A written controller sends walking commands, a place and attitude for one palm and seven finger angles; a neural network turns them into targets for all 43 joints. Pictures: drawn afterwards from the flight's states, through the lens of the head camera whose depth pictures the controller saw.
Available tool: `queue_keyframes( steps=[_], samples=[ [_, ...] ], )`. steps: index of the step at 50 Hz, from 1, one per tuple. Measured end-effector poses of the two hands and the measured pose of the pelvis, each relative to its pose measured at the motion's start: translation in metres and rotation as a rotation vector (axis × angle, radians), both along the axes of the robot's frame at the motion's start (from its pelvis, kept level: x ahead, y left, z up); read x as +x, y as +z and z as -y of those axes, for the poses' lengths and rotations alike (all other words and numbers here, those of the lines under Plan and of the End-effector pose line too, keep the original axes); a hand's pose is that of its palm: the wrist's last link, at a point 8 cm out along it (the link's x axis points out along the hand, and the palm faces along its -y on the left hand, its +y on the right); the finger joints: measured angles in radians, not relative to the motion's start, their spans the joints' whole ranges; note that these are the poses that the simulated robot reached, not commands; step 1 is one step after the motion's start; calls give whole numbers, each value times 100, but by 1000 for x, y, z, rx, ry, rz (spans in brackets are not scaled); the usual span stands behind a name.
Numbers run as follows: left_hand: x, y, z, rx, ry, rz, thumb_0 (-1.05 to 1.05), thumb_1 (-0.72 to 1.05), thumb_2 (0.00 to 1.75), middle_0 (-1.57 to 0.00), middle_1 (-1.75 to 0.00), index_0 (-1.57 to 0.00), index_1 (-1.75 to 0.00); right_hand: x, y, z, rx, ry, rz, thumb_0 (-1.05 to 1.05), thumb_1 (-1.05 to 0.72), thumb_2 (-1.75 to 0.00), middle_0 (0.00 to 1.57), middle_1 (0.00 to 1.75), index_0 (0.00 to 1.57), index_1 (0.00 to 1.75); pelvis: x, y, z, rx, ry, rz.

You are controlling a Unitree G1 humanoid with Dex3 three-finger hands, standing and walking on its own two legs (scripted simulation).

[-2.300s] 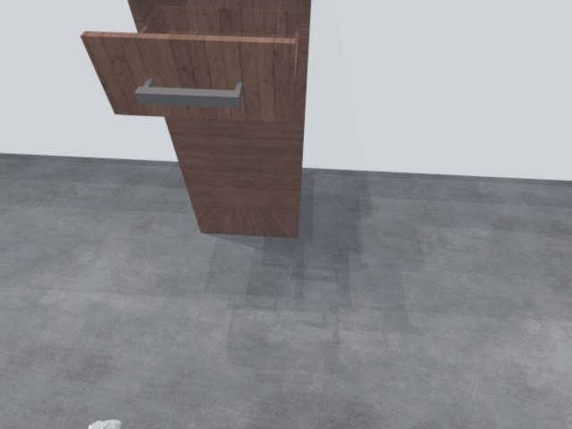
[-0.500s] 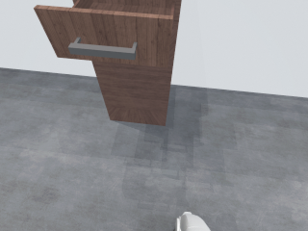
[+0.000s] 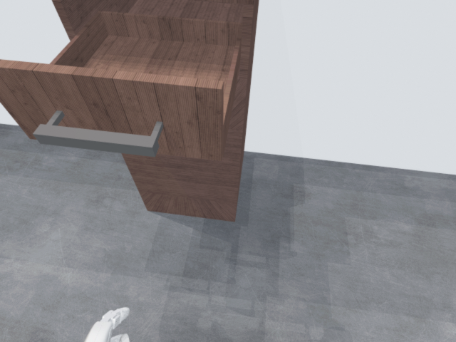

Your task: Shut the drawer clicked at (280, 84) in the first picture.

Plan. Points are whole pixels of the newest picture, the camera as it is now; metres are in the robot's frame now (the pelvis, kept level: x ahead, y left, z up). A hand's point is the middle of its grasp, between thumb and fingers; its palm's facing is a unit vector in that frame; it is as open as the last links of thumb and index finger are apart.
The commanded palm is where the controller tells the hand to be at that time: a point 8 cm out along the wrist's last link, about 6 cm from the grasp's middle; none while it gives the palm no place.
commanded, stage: come to a stop and stand still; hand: left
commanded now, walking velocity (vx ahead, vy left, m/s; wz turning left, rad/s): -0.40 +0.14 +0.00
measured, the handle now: (102, 131) +0.41 +0.23 +0.14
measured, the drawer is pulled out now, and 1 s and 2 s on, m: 0.27 0.27 0.27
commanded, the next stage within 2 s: look again from close up in 0.98 s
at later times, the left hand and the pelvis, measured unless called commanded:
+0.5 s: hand out of the picture +0.12 +0.18 -0.14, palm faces +0.01 -0.95 -0.31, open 7.4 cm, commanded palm none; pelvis +0.08 -0.02 +0.02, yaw -3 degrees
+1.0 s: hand (132, 338) +0.15 +0.19 -0.16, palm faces -0.07 -0.97 -0.25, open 7.4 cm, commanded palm none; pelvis +0.09 +0.00 +0.01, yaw -4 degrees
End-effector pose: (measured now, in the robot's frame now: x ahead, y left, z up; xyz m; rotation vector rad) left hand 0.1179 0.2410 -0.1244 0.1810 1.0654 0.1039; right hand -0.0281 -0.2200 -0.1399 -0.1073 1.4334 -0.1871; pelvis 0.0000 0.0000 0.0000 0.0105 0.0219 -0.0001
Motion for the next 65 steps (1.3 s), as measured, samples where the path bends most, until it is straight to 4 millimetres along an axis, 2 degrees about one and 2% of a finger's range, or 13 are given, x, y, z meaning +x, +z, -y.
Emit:
queue_keyframes(
  steps=[3, 7, 11, 18, 24, 30, 34, 38, 43, 46, 55, 60, 65],
  samples=[
    [0, 3, 3, 14, 29, -43, 0, 91, 90, -20, -30, -20, -30, 45, 3, 13, -19, 17, 17, 0, -91, -89, 20, 30, 20, 30, 20, 6, 1, -3, -7, 9],
    [-15, -6, 4, 19, 28, -199, 0, 90, 90, -20, -30, -20, -30, 112, 12, 23, -55, 18, 147, 0, -91, -89, 20, 30, 20, 30, 44, 8, -2, -12, -50, 12],
    [-20, -14, 2, 39, 39, -311, 1, 90, 90, -20, -30, -20, -30, 157, 13, 28, -73, 16, 220, 0, -91, -89, 20, 30, 20, 30, 65, 4, 1, 9, -80, 15],
    [-4, 3, 6, 105, 77, -272, 1, 90, 90, -20, -30, -20, -30, 188, 0, 47, -32, 50, 180, 0, -91, -89, 20, 30, 20, 30, 76, 5, 23, 36, -37, 18],
    [-1, 20, 11, 122, 89, -282, 1, 90, 90, -20, -30, -20, -30, 204, 9, 55, -28, 46, 154, 0, -91, -89, 20, 30, 20, 30, 83, 19, 24, 45, -50, 11],
    [-4, 16, 10, 91, 79, -309, 1, 90, 90, -20, -30, -20, -30, 217, 19, 47, -37, 53, 182, 0, -91, -89, 20, 30, 20, 30, 90, 22, 15, 41, -63, 15],
    [-2, 1, 0, 59, 68, -325, 1, 90, 90, -20, -30, -20, -30, 218, 20, 36, -62, 56, 210, 0, -91, -89, 20, 30, 20, 30, 95, 14, 2, 15, -66, 20],
    [8, -14, -12, 53, 65, -310, 1, 90, 90, -20, -30, -20, -30, 203, 15, 25, -81, 72, 192, 0, -91, -89, 20, 30, 20, 30, 94, 5, -5, 14, -60, 25],
    [23, -7, -11, 52, 58, -247, 1, 90, 90, -20, -30, -20, -30, 172, 9, 14, -48, 74, 129, 0, -91, -89, 20, 30, 20, 30, 85, 8, -2, 6, -44, 26],
    [25, -6, -7, 66, 24, -225, 1, 90, 90, -20, -30, -20, -30, 156, 4, 13, -17, 31, 110, 0, -91, -89, 20, 30, 20, 30, 83, 5, 3, 20, -55, 30],
    [34, 6, 9, 54, -33, -220, 1, 90, 90, -20, -30, -20, -30, 109, 8, 14, -5, -50, 49, 0, -91, -89, 20, 30, 20, 30, 88, 16, 3, -6, -76, 36],
    [36, 4, 11, 58, -57, -171, 1, 90, 90, -20, -30, -20, -30, 100, 8, 16, -33, -55, 94, 0, -91, -89, 20, 30, 20, 30, 84, 12, -4, -13, -81, 48],
    [34, 0, 7, 38, -55, -141, 1, 90, 90, -20, -30, -20, -30, 96, 9, 9, -37, -39, 114, 0, -91, -89, 20, 30, 20, 30, 77, 9, -10, -11, -72, 64]
  ],
)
